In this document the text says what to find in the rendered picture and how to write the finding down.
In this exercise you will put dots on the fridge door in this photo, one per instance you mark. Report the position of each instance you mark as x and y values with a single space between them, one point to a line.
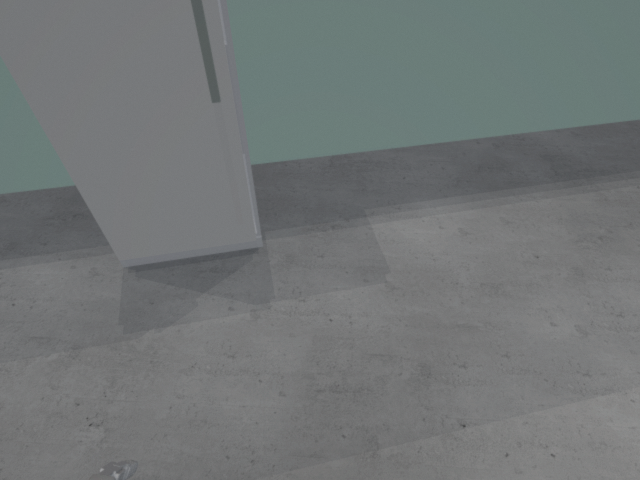
120 89

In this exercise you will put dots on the robot left hand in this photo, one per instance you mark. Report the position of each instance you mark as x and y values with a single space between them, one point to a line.
116 471

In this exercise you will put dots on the handle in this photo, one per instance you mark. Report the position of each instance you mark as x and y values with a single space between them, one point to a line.
202 31

